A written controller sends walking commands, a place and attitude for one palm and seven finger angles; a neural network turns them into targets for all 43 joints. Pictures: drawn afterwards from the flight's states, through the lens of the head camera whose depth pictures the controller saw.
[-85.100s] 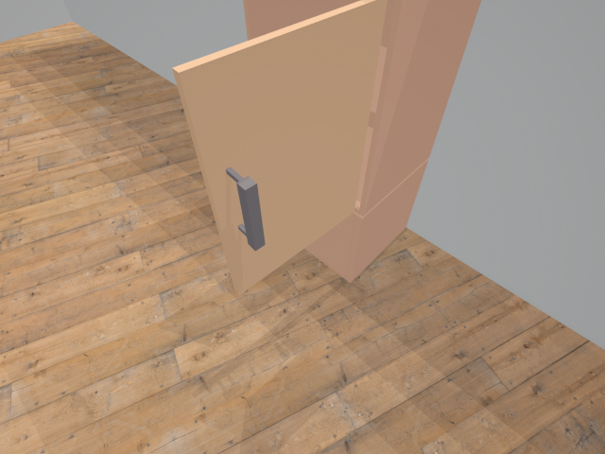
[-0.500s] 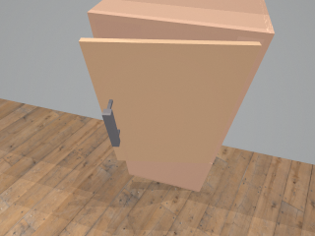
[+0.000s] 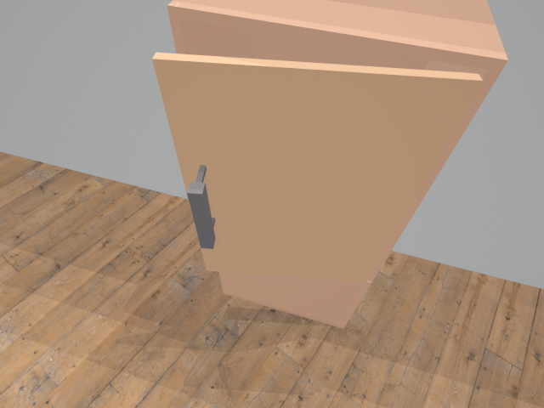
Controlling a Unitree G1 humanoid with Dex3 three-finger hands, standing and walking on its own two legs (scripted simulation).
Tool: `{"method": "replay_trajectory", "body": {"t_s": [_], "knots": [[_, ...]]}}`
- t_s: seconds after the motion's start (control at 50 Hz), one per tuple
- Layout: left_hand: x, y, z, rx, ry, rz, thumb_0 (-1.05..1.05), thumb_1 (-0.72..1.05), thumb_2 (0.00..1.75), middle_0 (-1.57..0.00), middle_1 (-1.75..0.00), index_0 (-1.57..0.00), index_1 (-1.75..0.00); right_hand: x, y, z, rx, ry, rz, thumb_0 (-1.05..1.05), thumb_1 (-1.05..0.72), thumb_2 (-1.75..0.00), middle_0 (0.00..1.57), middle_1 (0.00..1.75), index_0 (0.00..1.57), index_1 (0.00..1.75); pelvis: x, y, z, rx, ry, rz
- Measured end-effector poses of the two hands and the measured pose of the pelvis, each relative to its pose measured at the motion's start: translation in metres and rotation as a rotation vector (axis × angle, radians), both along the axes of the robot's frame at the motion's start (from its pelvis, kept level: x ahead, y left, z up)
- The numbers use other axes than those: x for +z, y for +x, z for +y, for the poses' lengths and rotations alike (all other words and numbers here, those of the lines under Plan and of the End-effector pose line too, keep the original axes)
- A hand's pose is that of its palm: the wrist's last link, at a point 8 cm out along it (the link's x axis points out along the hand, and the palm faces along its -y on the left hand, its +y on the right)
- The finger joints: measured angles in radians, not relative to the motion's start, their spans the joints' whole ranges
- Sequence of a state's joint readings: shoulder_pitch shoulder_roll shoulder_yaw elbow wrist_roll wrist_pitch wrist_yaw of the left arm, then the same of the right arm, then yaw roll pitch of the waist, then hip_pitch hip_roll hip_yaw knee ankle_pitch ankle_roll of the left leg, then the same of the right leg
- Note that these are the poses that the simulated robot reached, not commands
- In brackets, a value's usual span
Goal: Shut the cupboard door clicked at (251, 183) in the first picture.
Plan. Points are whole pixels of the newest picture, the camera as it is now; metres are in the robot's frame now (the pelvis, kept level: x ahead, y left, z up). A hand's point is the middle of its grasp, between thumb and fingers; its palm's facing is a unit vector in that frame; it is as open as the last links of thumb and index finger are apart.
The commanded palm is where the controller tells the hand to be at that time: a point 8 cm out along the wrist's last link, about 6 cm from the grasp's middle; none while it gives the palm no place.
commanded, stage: raise the hand and make a fist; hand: left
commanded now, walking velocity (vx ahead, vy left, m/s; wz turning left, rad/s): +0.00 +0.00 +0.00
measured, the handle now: (205, 208) +0.45 +0.16 -0.02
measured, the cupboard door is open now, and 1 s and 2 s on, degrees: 13 13 13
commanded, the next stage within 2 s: bring the fist close to the handle in 1.86 s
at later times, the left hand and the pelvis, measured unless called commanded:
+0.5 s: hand out of the picture +0.12 +0.17 -0.05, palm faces +0.06 -1.00 -0.06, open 5.5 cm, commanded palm +0.11 +0.22 -0.05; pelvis -0.06 -0.04 -0.11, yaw +3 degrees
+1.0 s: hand (143, 384) +0.16 +0.19 -0.04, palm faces +0.00 -1.00 -0.02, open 3.4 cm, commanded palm +0.13 +0.24 -0.03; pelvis -0.05 +0.00 -0.09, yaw +1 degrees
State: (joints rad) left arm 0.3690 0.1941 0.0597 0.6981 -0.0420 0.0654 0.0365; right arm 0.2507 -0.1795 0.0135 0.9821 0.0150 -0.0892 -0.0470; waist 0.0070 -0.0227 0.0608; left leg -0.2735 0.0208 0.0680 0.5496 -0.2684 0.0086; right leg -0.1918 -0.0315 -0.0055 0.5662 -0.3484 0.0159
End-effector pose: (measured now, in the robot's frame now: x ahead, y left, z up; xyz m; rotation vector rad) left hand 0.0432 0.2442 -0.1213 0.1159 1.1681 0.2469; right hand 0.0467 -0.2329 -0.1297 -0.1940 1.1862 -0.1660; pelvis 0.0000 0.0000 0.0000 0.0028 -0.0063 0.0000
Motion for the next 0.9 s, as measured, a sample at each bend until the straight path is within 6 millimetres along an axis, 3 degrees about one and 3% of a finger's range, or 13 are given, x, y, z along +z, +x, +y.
{"method": "replay_trajectory", "body": {"t_s": [0.1, 0.16, 0.24, 0.32, 0.36, 0.4, 0.46, 0.52, 0.6, 0.76, 0.9], "knots": [[0.094, 0.094, -0.004, -0.008, 0.048, -0.707, 0.02, 0.91, 0.90, -0.22, -0.33, -0.22, -0.32, 0.016, 0.044, -0.013, 0.030, -0.018, -0.356, 0.01, -0.91, -0.89, 0.20, 0.30, 0.20, 0.30, -0.013, -0.005, -0.005, 0.042, 0.013, 0.058], [0.115, 0.118, -0.015, -0.082, -0.003, -0.996, 0.01, 0.91, 0.90, -0.25, -0.36, -0.25, -0.36, 0.019, 0.073, -0.022, 0.068, -0.017, -0.491, 0.01, -0.91, -0.89, 0.20, 0.30, 0.20, 0.30, -0.029, -0.017, -0.010, 0.032, 0.006, 0.126], [0.098, 0.105, -0.029, -0.254, -0.072, -1.190, 0.01, 0.91, 0.90, -0.31, -0.43, -0.31, -0.42, 0.014, 0.108, -0.034, 0.136, -0.035, -0.625, 0.01, -0.91, -0.89, 0.20, 0.30, 0.20, 0.30, -0.063, -0.035, -0.022, 0.018, 0.011, 0.210], [0.058, 0.067, -0.027, -0.236, -0.109, -1.117, 0.01, 0.90, 0.90, -0.38, -0.50, -0.38, -0.49, 0.003, 0.132, -0.038, 0.184, -0.046, -0.709, 0.01, -0.91, -0.89, 0.20, 0.30, 0.20, 0.30, -0.094, -0.049, -0.030, 0.029, 0.003, 0.237], [0.048, 0.051, -0.021, -0.188, -0.089, -1.085, 0.01, 0.90, 0.90, -0.41, -0.54, -0.42, -0.53, -0.004, 0.138, -0.035, 0.200, -0.045, -0.728, 0.01, -0.91, -0.89, 0.20, 0.30, 0.20, 0.30, -0.104, -0.053, -0.033, 0.036, -0.009, 0.242], [0.051, 0.040, -0.017, -0.167, -0.047, -1.092, 0.02, 0.90, 0.90, -0.45, -0.58, -0.45, -0.57, -0.012, 0.138, -0.030, 0.212, -0.039, -0.732, 0.02, -0.91, -0.89, 0.20, 0.30, 0.20, 0.30, -0.110, -0.055, -0.036, 0.043, -0.022, 0.243], [0.066, 0.042, -0.016, -0.197, -0.010, -1.157, 0.02, 0.90, 0.90, -0.50, -0.64, -0.50, -0.63, -0.025, 0.131, -0.021, 0.223, -0.022, -0.705, 0.02, -0.91, -0.89, 0.20, 0.30, 0.20, 0.30, -0.114, -0.058, -0.038, 0.051, -0.039, 0.244], [0.076, 0.058, -0.020, -0.256, -0.039, -1.189, 0.02, 0.90, 0.90, -0.56, -0.69, -0.56, -0.69, -0.038, 0.116, -0.013, 0.207, 0.002, -0.649, 0.02, -0.91, -0.89, 0.20, 0.30, 0.20, 0.30, -0.114, -0.060, -0.038, 0.053, -0.051, 0.248], [0.075, 0.083, -0.023, -0.292, -0.111, -1.124, 0.02, 0.90, 0.90, -0.63, -0.77, -0.63, -0.77, -0.049, 0.089, -0.009, 0.143, 0.026, -0.565, 0.02, -0.91, -0.89, 0.20, 0.30, 0.20, 0.30, -0.107, -0.058, -0.035, 0.046, -0.049, 0.255], [0.081, 0.094, -0.005, -0.235, -0.083, -1.082, 0.02, 0.90, 0.90, -0.77, -0.93, -0.78, -0.92, -0.046, 0.051, -0.019, 0.051, -0.021, -0.453, 0.02, -0.91, -0.89, 0.20, 0.30, 0.20, 0.30, -0.094, -0.049, -0.020, 0.025, -0.037, 0.267], [0.079, 0.091, -0.001, -0.250, -0.096, -1.113, 0.02, 0.90, 0.90, -0.90, -1.07, -0.90, -1.06, -0.037, 0.060, -0.020, 0.088, -0.075, -0.460, 0.02, -0.91, -0.89, 0.20, 0.30, 0.20, 0.30, -0.094, -0.047, -0.006, 0.028, -0.049, 0.271]]}}
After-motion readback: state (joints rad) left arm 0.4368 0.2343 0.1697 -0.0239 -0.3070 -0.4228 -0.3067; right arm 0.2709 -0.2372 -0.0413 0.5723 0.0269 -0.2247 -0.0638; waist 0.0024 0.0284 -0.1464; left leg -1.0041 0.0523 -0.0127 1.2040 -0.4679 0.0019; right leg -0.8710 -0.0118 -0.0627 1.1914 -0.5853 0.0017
